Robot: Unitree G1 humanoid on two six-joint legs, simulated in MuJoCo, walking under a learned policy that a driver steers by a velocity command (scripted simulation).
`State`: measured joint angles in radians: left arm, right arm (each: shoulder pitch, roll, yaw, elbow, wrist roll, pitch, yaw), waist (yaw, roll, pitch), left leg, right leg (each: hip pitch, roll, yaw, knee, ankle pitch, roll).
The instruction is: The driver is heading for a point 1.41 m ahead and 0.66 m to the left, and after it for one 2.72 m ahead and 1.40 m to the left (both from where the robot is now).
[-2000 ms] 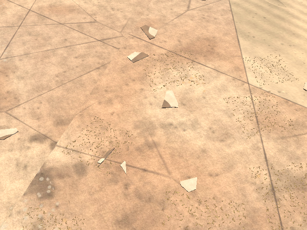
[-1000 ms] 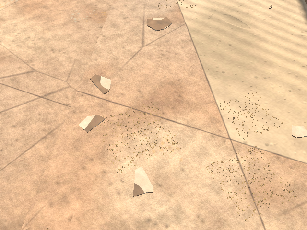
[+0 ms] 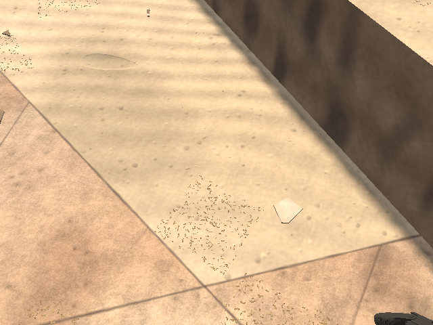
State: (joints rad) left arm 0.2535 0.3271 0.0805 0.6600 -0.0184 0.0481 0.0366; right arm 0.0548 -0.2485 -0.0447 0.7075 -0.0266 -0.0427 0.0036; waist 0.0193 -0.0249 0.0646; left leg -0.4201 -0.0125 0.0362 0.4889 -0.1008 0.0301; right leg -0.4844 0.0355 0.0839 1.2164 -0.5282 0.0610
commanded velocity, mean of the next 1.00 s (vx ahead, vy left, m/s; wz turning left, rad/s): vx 0.03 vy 0.00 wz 0.38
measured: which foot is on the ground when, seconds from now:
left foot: down 0.00-0.80, up 0.82-1.00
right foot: up 0.00-0.16, down 0.18-0.42, up 0.44-0.78, down 0.80-1.00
